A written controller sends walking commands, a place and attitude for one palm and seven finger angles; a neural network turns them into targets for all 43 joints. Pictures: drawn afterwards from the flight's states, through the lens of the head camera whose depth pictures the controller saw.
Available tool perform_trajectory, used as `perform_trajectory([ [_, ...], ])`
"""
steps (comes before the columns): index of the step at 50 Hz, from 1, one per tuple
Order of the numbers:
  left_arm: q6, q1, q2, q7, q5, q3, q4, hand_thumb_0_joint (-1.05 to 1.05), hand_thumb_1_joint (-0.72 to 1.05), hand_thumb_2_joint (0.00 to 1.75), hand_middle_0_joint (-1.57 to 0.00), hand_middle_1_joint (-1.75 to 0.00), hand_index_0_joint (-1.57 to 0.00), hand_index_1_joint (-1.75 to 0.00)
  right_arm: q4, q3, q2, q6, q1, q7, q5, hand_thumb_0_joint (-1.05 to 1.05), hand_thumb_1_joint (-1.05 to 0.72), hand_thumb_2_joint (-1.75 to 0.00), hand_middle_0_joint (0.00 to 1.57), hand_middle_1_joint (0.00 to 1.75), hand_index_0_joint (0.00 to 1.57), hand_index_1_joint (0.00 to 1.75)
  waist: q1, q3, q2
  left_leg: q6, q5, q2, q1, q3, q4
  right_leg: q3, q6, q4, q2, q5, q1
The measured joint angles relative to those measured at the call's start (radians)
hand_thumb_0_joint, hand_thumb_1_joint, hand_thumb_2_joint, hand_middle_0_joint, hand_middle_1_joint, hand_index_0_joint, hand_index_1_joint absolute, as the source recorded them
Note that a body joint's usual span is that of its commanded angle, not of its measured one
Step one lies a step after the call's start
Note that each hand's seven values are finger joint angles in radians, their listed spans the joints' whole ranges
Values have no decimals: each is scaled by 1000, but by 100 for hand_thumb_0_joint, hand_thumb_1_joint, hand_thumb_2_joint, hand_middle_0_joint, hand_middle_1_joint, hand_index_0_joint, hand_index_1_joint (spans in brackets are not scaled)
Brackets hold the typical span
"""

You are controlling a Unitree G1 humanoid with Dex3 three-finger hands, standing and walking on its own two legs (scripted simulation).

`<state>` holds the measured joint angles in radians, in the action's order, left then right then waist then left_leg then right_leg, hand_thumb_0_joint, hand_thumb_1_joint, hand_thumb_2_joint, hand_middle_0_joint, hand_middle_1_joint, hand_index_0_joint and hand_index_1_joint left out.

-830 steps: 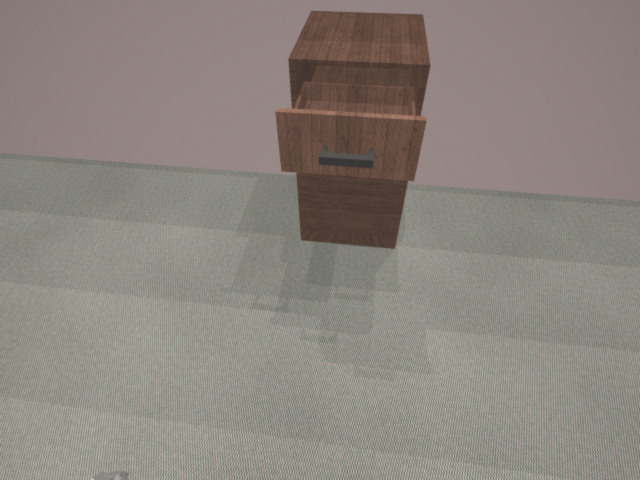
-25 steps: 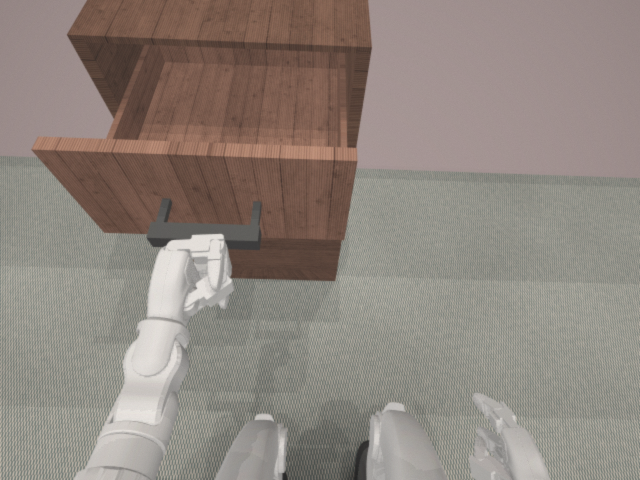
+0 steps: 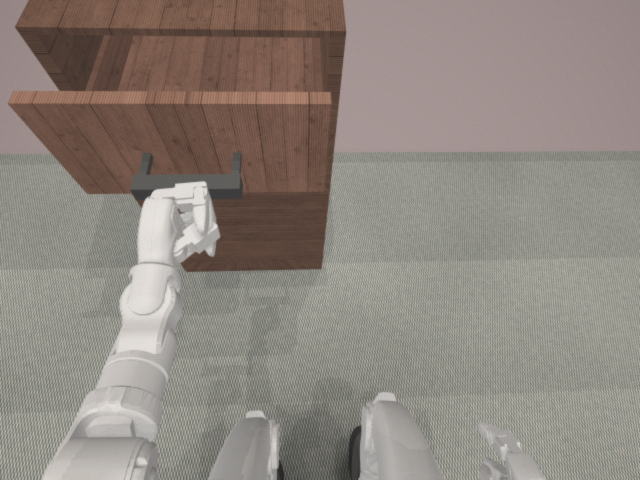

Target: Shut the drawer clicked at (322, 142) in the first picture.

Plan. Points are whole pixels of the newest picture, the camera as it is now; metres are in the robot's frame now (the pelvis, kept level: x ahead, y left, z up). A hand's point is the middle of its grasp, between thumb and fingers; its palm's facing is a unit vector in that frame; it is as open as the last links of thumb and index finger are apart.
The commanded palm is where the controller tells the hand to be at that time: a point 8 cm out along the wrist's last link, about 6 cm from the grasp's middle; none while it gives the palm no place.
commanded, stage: push the drawer shut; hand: left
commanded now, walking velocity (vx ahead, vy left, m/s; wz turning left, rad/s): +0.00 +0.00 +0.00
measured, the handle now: (190, 173) +0.49 +0.17 +0.03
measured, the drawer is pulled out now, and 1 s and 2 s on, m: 0.12 0.01 0.00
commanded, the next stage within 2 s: pull the fist back off the drawer in 1.22 s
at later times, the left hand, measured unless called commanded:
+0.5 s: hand (217, 186) +0.48 +0.13 +0.02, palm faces +0.00 -1.00 -0.05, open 3.1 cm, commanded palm +0.47 +0.18 +0.03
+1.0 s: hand (221, 151) +0.53 +0.13 +0.03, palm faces +0.00 -1.00 -0.05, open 3.2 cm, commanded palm +0.53 +0.17 +0.03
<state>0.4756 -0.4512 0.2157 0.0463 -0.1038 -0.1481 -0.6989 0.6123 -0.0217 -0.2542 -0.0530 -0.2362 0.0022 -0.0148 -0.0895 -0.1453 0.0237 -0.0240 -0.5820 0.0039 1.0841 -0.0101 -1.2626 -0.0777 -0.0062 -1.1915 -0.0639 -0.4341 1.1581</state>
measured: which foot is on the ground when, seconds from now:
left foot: down 0.00-1.00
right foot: down 0.00-1.00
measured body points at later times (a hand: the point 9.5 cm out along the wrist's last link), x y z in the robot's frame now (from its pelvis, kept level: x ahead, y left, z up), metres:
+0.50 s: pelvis +0.00 +0.00 -0.01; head +0.14 +0.00 +0.42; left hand +0.47 +0.18 +0.03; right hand +0.06 -0.27 -0.13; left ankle +0.01 +0.10 -0.63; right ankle +0.07 -0.12 -0.63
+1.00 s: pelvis -0.01 +0.00 -0.01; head +0.17 +0.01 +0.40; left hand +0.53 +0.18 +0.03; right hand +0.00 -0.26 -0.13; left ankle +0.01 +0.10 -0.63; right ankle +0.07 -0.12 -0.63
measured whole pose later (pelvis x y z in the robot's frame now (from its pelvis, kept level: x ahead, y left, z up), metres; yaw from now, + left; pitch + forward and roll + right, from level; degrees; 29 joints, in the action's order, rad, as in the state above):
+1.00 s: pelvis -0.01 +0.00 -0.01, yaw -1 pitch +29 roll -3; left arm 0.51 -0.97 0.42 0.07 -0.01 -0.36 -1.20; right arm 0.64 -0.05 -0.27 0.04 -0.33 -0.03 -0.06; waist -0.21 -0.12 0.04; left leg -0.03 -0.58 0.02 1.24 0.00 -1.32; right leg -0.09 -0.01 -1.21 -0.05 -0.41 1.30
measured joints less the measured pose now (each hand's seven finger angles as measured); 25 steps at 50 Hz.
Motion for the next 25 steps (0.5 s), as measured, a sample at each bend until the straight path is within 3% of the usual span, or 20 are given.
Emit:
perform_trajectory([
  [25,55,-282,83,30,37,-131,-309,0,80,93,-140,-160,-140,-160,22,-4,-8,33,-46,-14,-22,1,-90,-90,20,30,20,30,-51,9,5,1,4,8,63,-2,-17,3,-3,-11,8,10,64],
])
